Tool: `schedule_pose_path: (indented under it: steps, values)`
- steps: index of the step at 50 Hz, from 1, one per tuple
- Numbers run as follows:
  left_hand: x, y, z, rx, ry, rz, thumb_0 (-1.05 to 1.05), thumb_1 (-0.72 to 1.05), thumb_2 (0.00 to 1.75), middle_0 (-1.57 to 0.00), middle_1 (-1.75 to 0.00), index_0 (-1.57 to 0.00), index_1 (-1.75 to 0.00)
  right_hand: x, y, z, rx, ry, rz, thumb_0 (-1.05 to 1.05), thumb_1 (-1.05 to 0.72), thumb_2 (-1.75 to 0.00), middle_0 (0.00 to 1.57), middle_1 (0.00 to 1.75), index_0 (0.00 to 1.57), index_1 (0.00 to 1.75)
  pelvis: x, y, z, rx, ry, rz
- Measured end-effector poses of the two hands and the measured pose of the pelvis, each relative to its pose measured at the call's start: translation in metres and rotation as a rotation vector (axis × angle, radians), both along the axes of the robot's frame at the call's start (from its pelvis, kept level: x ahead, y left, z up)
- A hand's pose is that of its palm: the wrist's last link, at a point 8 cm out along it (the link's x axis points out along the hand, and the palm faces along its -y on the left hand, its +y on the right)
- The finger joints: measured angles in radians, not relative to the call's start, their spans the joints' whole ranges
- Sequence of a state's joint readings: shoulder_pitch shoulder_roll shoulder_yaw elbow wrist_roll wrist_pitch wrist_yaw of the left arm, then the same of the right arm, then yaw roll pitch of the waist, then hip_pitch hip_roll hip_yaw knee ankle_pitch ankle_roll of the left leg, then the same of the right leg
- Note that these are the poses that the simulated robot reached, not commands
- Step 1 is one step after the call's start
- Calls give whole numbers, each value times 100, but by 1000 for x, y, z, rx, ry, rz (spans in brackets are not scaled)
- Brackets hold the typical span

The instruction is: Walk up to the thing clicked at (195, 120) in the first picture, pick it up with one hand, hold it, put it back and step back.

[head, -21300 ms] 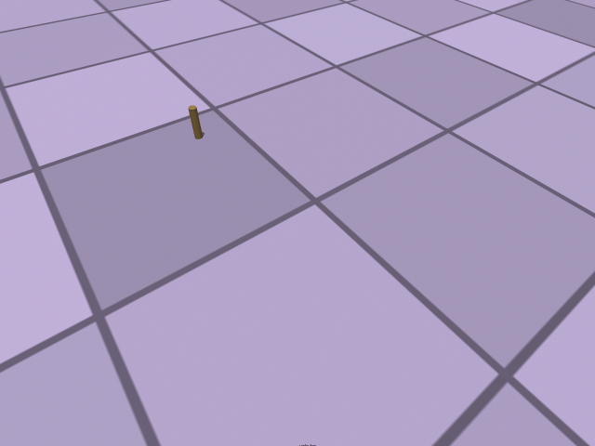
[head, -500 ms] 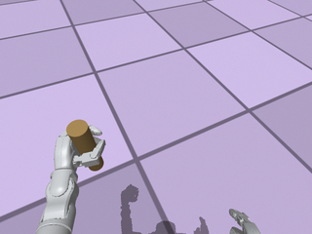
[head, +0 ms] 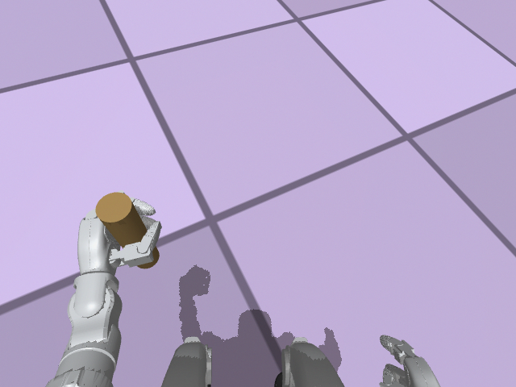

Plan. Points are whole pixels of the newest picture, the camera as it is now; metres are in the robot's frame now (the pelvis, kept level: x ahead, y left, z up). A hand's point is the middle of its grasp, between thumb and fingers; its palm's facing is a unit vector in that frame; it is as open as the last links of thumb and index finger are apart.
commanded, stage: crouch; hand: left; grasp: from the side
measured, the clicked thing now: (133, 236) +0.35 +0.19 -0.02
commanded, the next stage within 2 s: lower in 1.42 s
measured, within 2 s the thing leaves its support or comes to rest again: neither
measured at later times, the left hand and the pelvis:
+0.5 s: hand (158, 269) +0.37 +0.20 -0.26, palm faces +0.13 -0.99 -0.01, open 5.7 cm; pelvis -0.05 +0.00 -0.21, yaw -3 degrees
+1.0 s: hand (167, 279) +0.39 +0.20 -0.39, palm faces +0.12 -0.99 -0.01, open 5.7 cm; pelvis -0.07 +0.00 -0.34, yaw -5 degrees
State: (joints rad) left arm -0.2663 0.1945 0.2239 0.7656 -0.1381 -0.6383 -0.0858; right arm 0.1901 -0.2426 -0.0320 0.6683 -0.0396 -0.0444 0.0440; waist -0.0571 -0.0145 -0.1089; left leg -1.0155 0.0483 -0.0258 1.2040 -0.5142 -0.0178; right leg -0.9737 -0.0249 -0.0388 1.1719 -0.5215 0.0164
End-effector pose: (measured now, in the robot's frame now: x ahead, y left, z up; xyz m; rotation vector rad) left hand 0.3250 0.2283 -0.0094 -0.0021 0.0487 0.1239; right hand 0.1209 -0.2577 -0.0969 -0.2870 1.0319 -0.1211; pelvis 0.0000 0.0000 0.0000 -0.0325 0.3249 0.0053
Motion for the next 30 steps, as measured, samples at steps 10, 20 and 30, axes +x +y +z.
schedule_pose_path:
  steps: [10, 20, 30]
  values:
    - [13, 8, -108, 19, -32, -9, 0, 14, 107, -94, -109, -99, -106, -17, -5, -105, -14, 91, 18, 1, -90, -90, 20, 30, 20, 30, -17, 0, -96, -13, 173, -12]
    - [21, 16, -201, 24, -14, -3, 0, 14, 107, -94, -109, -99, -106, -38, 3, -195, 6, 161, 46, 1, -91, -90, 20, 30, 20, 30, -40, -1, -175, -20, 251, -25]
    - [16, 24, -288, 20, -9, 0, 0, 14, 107, -94, -109, -100, -106, -73, -5, -266, -27, 227, 60, 1, -91, -90, 20, 30, 21, 30, -61, 0, -250, -30, 251, -33]
